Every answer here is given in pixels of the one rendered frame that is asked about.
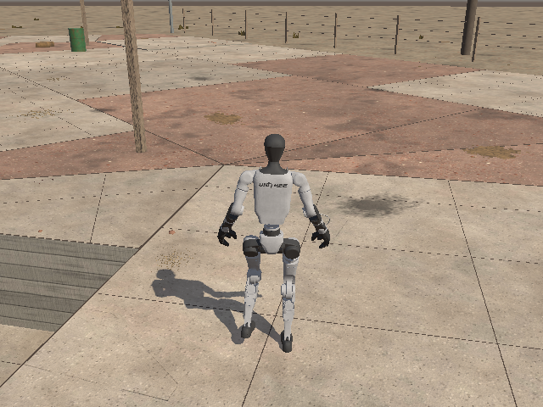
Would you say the robot right upper arm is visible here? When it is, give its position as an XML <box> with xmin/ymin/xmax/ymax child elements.
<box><xmin>291</xmin><ymin>171</ymin><xmax>316</xmax><ymax>218</ymax></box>

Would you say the right robot hand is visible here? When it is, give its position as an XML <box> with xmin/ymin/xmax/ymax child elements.
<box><xmin>311</xmin><ymin>229</ymin><xmax>330</xmax><ymax>248</ymax></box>

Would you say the right robot forearm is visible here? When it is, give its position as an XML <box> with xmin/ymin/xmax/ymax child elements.
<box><xmin>309</xmin><ymin>204</ymin><xmax>327</xmax><ymax>234</ymax></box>

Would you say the robot left thigh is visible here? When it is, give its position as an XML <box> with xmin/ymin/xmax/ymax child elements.
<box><xmin>243</xmin><ymin>235</ymin><xmax>262</xmax><ymax>284</ymax></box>

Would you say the left robot forearm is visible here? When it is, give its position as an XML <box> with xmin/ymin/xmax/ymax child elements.
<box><xmin>221</xmin><ymin>203</ymin><xmax>238</xmax><ymax>232</ymax></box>

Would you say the left robot hand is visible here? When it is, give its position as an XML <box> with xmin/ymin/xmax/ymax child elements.
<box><xmin>217</xmin><ymin>227</ymin><xmax>237</xmax><ymax>246</ymax></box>

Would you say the robot left upper arm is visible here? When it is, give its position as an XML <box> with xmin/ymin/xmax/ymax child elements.
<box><xmin>230</xmin><ymin>170</ymin><xmax>256</xmax><ymax>216</ymax></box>

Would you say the robot right foot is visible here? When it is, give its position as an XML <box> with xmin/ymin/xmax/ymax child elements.
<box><xmin>281</xmin><ymin>330</ymin><xmax>293</xmax><ymax>353</ymax></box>

